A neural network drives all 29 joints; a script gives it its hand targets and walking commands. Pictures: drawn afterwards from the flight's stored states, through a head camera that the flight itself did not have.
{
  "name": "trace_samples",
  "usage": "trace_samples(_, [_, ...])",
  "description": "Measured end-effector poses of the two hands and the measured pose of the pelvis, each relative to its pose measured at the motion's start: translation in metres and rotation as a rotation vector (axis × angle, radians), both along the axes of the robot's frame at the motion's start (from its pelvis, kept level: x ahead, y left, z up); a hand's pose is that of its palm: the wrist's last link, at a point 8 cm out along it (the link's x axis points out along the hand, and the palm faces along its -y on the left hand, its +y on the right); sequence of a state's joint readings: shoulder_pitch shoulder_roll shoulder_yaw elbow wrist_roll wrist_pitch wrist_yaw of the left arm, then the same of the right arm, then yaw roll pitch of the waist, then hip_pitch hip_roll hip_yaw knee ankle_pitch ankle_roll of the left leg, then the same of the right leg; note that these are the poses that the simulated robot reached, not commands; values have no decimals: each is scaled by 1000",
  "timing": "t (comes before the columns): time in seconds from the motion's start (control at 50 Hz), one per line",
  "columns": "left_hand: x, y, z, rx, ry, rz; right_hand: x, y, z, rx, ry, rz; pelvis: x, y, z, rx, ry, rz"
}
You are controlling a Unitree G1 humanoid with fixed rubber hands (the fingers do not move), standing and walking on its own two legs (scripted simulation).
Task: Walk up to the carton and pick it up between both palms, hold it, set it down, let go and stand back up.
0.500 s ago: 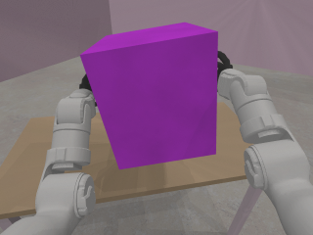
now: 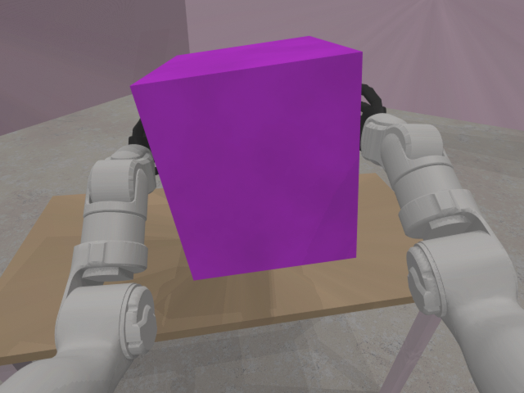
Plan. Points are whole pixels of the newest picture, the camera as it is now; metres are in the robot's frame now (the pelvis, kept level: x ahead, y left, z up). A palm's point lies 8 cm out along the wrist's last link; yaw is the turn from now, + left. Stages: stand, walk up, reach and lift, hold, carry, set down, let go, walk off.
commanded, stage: hold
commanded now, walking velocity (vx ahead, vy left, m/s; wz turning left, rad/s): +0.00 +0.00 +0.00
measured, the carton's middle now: (257, 146) +0.43 +0.00 +0.25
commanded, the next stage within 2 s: none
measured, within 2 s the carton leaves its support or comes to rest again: neither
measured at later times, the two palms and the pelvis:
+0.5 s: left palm (151, 159) +0.37 +0.16 +0.26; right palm (377, 133) +0.37 -0.17 +0.30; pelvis +0.00 +0.00 +0.00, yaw -1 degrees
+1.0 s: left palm (149, 160) +0.37 +0.16 +0.25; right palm (374, 133) +0.38 -0.17 +0.30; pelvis +0.01 +0.00 +0.00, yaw +0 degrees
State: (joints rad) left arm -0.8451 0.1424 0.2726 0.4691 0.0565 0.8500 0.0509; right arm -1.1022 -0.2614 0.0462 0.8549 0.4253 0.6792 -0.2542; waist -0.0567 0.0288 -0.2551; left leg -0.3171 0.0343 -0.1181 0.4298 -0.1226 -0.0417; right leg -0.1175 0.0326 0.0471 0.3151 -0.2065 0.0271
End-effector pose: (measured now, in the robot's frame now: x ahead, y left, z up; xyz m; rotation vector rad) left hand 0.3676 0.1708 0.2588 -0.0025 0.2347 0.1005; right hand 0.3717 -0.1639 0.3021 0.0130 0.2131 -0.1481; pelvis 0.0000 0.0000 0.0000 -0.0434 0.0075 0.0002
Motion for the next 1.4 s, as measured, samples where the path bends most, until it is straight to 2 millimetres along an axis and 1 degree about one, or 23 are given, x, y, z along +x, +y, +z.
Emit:
trace_samples(0.1, [0,1,-5,0,12,-2,0,1,-4,18,11,-6,0,1,0,-1,-2,2])
trace_samples(0.24, [1,-3,-9,16,10,-11,-1,-2,-7,13,10,-10,-1,3,0,-4,11,-6])
trace_samples(0.42, [3,-9,-7,0,10,-11,-1,-8,-7,22,8,-11,-2,2,0,2,10,-11])
trace_samples(0.52, [4,-12,-2,28,2,-10,1,-11,-4,25,0,-7,-1,1,0,0,17,-12])
trace_samples(0.66, [7,-14,2,6,7,-7,2,-14,-3,19,5,-9,1,-1,0,4,3,-11])
trace_samples(0.82, [8,-12,1,7,0,-4,5,-11,-2,11,0,-5,6,-3,0,3,2,-10])
trace_samples(0.92, [8,-9,-4,1,12,-4,6,-9,-5,6,14,-4,8,-3,1,4,-4,-9])
trace_samples(1.14, [3,-7,-10,-2,-2,3,3,-7,-7,15,1,1,7,-2,0,4,-1,-5])
trace_samples(1.3, [8,-9,-7,2,10,-5,5,-9,-7,23,12,-9,5,-3,0,5,9,-9])
trace_samples(1.4, [5,-10,-4,6,-7,0,3,-10,-6,17,-5,-2,5,-2,0,2,1,-17])
